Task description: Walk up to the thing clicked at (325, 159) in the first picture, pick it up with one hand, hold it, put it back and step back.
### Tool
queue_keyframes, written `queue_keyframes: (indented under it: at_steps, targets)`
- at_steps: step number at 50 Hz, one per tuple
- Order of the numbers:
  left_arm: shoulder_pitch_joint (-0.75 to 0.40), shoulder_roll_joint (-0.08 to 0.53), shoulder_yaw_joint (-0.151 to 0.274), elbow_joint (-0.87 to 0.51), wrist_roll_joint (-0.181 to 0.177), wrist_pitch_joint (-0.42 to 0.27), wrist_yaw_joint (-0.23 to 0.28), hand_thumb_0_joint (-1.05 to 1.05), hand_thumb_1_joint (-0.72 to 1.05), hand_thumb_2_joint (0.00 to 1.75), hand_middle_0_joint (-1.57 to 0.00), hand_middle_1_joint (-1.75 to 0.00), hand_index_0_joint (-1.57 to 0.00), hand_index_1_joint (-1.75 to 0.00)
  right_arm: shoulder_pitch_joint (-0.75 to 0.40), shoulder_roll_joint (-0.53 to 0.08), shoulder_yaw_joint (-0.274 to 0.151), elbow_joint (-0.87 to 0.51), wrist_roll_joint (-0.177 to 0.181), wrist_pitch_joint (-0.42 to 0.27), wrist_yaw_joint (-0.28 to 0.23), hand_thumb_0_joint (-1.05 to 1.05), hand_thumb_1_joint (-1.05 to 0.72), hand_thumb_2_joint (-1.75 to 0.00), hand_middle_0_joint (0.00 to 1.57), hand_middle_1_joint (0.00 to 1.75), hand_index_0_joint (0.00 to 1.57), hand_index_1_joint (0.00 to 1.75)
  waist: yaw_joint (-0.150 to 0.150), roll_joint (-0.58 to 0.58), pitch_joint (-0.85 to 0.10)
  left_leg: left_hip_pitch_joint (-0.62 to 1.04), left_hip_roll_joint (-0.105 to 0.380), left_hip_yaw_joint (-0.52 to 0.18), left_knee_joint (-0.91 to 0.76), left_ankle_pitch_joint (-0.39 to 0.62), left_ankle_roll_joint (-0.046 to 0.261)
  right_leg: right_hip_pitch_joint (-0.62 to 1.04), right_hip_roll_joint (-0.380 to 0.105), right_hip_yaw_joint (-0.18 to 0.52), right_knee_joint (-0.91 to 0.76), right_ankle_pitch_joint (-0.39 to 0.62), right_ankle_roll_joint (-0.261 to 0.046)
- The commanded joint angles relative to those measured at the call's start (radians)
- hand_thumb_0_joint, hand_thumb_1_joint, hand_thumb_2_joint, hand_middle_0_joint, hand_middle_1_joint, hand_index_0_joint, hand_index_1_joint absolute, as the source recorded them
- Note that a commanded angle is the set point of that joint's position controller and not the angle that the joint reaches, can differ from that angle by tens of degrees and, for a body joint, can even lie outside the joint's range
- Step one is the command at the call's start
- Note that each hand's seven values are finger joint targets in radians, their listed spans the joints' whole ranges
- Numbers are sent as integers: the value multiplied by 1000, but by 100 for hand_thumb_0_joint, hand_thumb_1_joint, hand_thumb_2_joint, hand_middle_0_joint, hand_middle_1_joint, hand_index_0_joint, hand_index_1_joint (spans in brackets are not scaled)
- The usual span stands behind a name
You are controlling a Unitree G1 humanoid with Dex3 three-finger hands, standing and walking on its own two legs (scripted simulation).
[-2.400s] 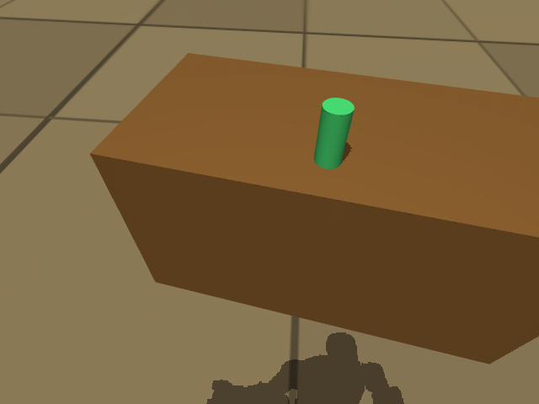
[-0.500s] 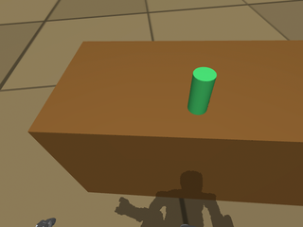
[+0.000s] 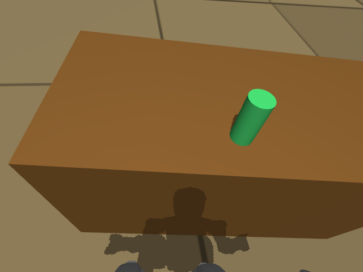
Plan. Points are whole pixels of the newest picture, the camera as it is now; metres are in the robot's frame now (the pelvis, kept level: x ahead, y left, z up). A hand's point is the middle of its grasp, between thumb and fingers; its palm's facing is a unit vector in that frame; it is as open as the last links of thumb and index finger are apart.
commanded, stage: walk up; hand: right
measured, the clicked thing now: (250, 119) +0.51 -0.18 +0.03
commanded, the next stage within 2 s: stand in 1.54 s
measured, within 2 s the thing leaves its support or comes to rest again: neither
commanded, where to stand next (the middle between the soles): +0.06 -0.04 m, yaw +3 degrees
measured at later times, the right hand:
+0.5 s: hand out of the picture +0.05 -0.29 -0.15, palm faces -0.02 +0.93 -0.36, open 7.4 cm
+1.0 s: hand out of the picture +0.08 -0.29 -0.13, palm faces -0.06 +0.93 -0.36, open 7.4 cm
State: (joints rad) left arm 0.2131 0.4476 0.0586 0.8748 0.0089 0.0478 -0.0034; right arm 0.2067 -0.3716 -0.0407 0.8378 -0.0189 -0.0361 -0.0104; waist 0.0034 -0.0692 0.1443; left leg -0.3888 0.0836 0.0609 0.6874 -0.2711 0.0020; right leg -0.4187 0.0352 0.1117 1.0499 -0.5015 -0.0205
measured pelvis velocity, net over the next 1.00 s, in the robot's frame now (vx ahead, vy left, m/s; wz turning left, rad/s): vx -0.01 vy -0.04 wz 0.03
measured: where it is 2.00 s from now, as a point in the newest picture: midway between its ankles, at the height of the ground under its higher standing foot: outside the picture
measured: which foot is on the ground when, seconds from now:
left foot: down 0.00-1.00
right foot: up 0.00-0.12, down 0.14-1.00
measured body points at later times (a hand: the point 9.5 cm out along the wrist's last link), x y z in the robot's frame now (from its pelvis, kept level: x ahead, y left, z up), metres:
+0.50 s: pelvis -0.01 -0.03 +0.00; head +0.01 -0.03 +0.45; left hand +0.10 +0.27 -0.12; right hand +0.05 -0.34 -0.12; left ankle +0.01 +0.10 -0.72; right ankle -0.01 -0.15 -0.72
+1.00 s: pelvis -0.01 -0.04 +0.02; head +0.00 -0.03 +0.47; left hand +0.08 +0.27 -0.10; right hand +0.08 -0.34 -0.10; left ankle +0.01 +0.10 -0.72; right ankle -0.01 -0.16 -0.72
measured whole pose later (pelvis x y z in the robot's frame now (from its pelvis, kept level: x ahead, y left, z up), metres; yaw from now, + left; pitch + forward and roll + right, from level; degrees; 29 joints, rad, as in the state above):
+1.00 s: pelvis -0.01 -0.04 +0.02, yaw +1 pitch -2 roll -1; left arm 0.07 0.36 0.03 1.09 0.01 0.01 -0.02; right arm 0.13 -0.36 0.01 1.08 -0.01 -0.03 0.00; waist 0.00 0.00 0.05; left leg -0.20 0.02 -0.05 0.44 -0.21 -0.02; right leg -0.14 -0.01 -0.05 0.41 -0.24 0.00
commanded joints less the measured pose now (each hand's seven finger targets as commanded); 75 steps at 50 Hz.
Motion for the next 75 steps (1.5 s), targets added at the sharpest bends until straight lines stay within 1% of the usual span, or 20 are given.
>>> queue_keyframes:
  at_steps: [1,4,7,8,9,10,13,17,19,20,21,22,23,25,27,29,32,36,45,75]
  targets:
    - [26,145,46,-59,3,-29,-4,0,90,90,-20,-30,-20,-30,75,-315,-94,-52,-11,-21,-25,0,-90,-90,20,30,20,30,-40,270,-209,284,217,-250,-193,277,219,-68,-43,-48,-139,-47,18]
    - [62,136,48,-34,9,-34,-8,0,90,90,-20,-30,-20,-30,22,-329,-89,-74,-11,-10,-19,0,-90,-90,20,30,20,30,-18,289,-202,163,216,-231,-172,223,216,65,-35,-122,-266,-22,7]
    - [162,139,65,27,21,-53,0,0,90,90,-20,-30,-20,-30,-28,-272,-61,-81,7,10,-10,0,-90,-90,20,30,20,30,56,181,-210,21,139,-129,12,178,129,285,-22,-119,-567,179,-24]
    - [142,202,83,11,35,-61,4,0,90,90,-20,-30,-20,-30,-21,-217,-46,-91,16,15,-9,0,-90,-90,20,30,20,30,51,-2,-176,-107,53,-67,168,79,67,285,-160,143,-646,154,-74]
    - [55,266,87,-36,38,-67,5,0,90,90,-20,-30,-20,-30,-52,-169,-34,-98,24,18,-19,0,-90,-90,20,30,20,30,38,-138,-109,-211,-78,-45,219,-284,19,190,-331,405,-716,122,-171]
    - [-18,307,84,-54,40,-64,4,0,90,90,-20,-30,-20,-30,-69,-242,-58,-70,18,18,-33,0,-90,-90,20,30,20,30,37,-124,-92,-55,-51,-150,307,-345,20,19,-399,439,-705,164,-255]
    - [-78,187,54,-69,30,-65,6,0,90,90,-20,-30,-20,-30,3,-241,-55,-2,32,-2,-24,0,-90,-90,20,30,20,30,-14,-113,-90,-44,-67,-90,211,-236,26,132,-251,125,-568,538,-186]
    - [-49,178,49,-53,13,-63,5,0,90,90,-20,-30,-20,-30,48,-203,-28,38,28,-23,-21,0,-90,-90,20,30,20,30,-3,-142,-164,98,-90,-18,-103,-43,18,210,-196,47,-448,667,-134]
    - [-82,135,36,-66,-3,-57,2,0,90,90,-20,-30,-20,-30,99,-234,-43,70,10,-40,-26,0,-90,-90,20,30,20,30,-29,-52,-217,291,-16,-153,-228,199,59,103,-178,20,-329,568,-72]
    - [-78,88,23,-71,-13,-57,3,0,90,90,-20,-30,-20,-30,92,-285,-54,66,-3,-49,-27,0,-90,-90,20,30,20,30,-22,97,-247,355,145,-396,-264,340,121,7,-94,-43,-230,400,-18]
    - [-51,102,26,-42,-16,-48,11,0,90,90,-20,-30,-20,-30,29,-328,-54,51,8,-49,-22,0,-90,-90,20,30,20,30,10,145,-215,268,253,-499,-252,311,238,27,-63,-81,-257,36,-4]
    - [-28,125,31,-9,-7,-53,15,0,90,90,-20,-30,-20,-30,-35,-334,-55,45,11,-45,-16,0,-90,-90,20,30,20,30,35,169,-178,142,270,-505,-257,253,259,128,-92,-61,-303,12,-15]
    - [-13,125,27,1,-1,-65,13,0,90,90,-20,-30,-20,-30,-80,-296,-41,47,12,-41,-12,0,-90,-90,20,30,20,30,58,148,-183,126,202,-388,-219,263,204,183,-102,-44,-447,86,-27]
    - [-46,152,36,16,3,-78,2,0,90,90,-20,-30,-20,-30,-88,-230,-18,46,18,-31,-9,0,-90,-90,20,30,20,30,38,107,-171,72,23,-169,-133,221,61,250,-147,38,-577,322,-62]
    - [-89,179,35,20,0,-81,3,0,90,90,-20,-30,-20,-30,-43,-200,-9,80,25,-24,-6,0,-90,-90,20,30,20,30,6,82,-164,92,-53,-110,-98,79,17,209,-246,127,-636,303,-121]
    - [-166,160,24,14,0,-74,-2,0,90,90,-20,-30,-20,-30,-4,-202,-12,121,16,-22,-3,0,-90,-90,20,30,20,30,-28,71,-149,203,-37,-138,-193,25,27,108,-224,85,-627,209,-94]
    - [-149,128,14,54,0,-71,-2,0,90,90,-20,-30,-20,-30,-85,-226,-11,119,16,-28,2,0,-90,-90,20,30,20,30,14,79,-133,142,44,-225,-250,99,62,192,-126,-33,-627,213,-38]
    - [-190,136,18,76,1,-77,-3,0,90,90,-20,-30,-20,-30,-60,-201,4,145,19,-27,0,0,-90,-90,20,30,20,30,-6,19,-167,168,-1,-153,-235,189,32,256,-166,2,-671,309,-48]
    - [-225,121,13,131,-4,-69,-8,0,90,90,-20,-30,-20,-30,-100,-216,7,186,12,-21,-2,0,-90,-90,20,30,20,30,-3,65,-158,183,15,-180,-308,159,27,275,-154,-33,-733,245,-29]
    - [-195,103,13,192,-1,-60,-1,0,90,90,-20,-30,-20,-30,-154,-201,-1,212,12,-13,-10,0,-90,-90,20,30,20,30,4,86,-197,214,25,-203,-345,343,29,384,-163,-105,-734,420,3]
